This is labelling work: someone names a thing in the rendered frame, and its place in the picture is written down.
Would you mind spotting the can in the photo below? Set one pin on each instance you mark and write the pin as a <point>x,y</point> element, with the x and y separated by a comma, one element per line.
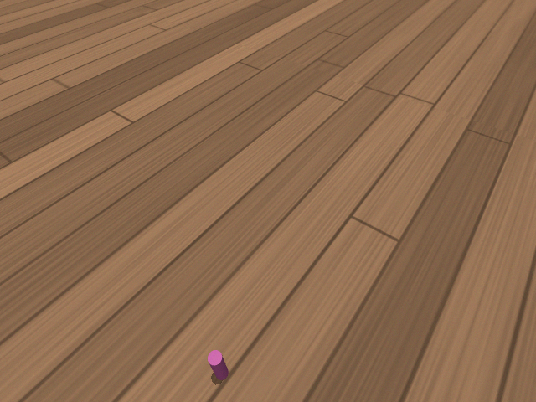
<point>217,363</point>

